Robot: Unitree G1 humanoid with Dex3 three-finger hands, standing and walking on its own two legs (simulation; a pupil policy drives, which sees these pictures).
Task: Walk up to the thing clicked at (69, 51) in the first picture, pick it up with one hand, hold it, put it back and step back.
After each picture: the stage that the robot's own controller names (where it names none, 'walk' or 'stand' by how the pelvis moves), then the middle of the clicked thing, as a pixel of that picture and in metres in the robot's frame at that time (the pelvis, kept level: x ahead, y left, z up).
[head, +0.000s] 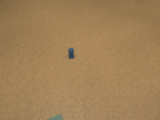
stand; (71, 53) +1.28 +0.10 -0.72
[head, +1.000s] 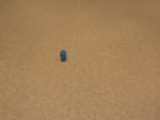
walk; (63, 56) +1.15 +0.11 -0.71
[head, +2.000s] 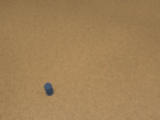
walk; (48, 89) +0.72 +0.23 -0.70
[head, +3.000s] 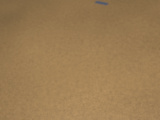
walk; out of the picture +0.47 +0.25 -0.70
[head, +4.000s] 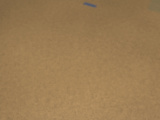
stand; out of the picture +0.38 +0.20 -0.72
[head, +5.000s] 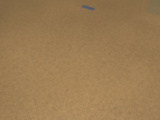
stand; out of the picture +0.37 +0.21 -0.73
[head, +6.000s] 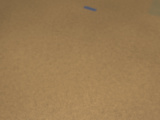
stand; out of the picture +0.36 +0.21 -0.73
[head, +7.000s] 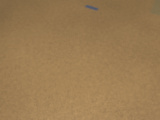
stand; out of the picture +0.36 +0.21 -0.73
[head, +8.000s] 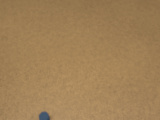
go down; (44, 118) +0.39 +0.21 -0.67
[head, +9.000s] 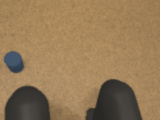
go down; (14, 63) +0.45 +0.23 -0.30
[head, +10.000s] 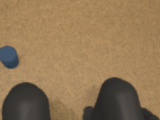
close in; (9, 58) +0.45 +0.24 -0.28
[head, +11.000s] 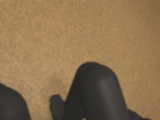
close in; out of the picture +0.43 +0.27 -0.22
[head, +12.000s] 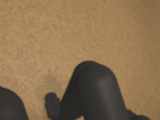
close; out of the picture +0.43 +0.28 -0.23
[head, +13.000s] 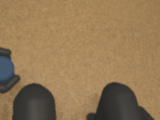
lift; (2, 72) +0.35 +0.26 -0.09
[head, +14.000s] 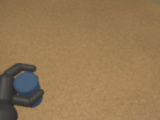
hold; (29, 90) +0.33 +0.17 +0.04
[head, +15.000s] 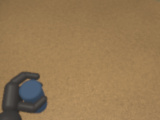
hold; (34, 97) +0.32 +0.17 +0.00
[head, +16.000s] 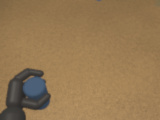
hold; (37, 94) +0.32 +0.16 +0.01
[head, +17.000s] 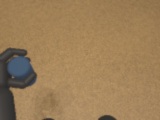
crouch; (23, 72) +0.40 +0.19 -0.05
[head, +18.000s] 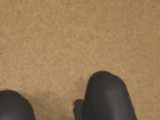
lower; out of the picture +0.49 +0.29 -0.12
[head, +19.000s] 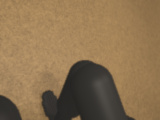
lower; out of the picture +0.44 +0.29 -0.23
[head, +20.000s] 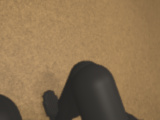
lower; out of the picture +0.45 +0.30 -0.23
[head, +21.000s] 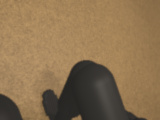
lower; out of the picture +0.45 +0.30 -0.24
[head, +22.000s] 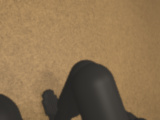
lower; out of the picture +0.45 +0.30 -0.23
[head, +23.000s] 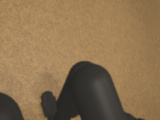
open; out of the picture +0.45 +0.28 -0.24
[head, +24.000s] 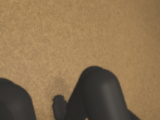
stand; out of the picture +0.45 +0.26 -0.25
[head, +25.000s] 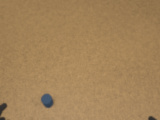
stand; (47, 101) +0.43 +0.18 -0.56
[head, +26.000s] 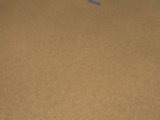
stand; out of the picture +0.40 +0.18 -0.66
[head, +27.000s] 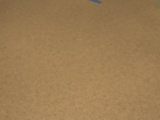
stand; out of the picture +0.40 +0.17 -0.67
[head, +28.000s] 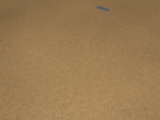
stand; out of the picture +0.41 +0.16 -0.72
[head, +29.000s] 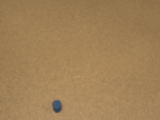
walk; (57, 106) +0.47 +0.12 -0.71
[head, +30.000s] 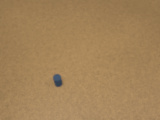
walk; (57, 80) +0.69 +0.21 -0.69
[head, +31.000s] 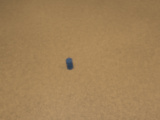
stand; (69, 63) +1.03 +0.18 -0.70
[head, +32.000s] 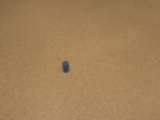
stand; (65, 66) +1.03 +0.17 -0.72
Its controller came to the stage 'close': yes
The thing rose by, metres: 0.72
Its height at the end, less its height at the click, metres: +0.00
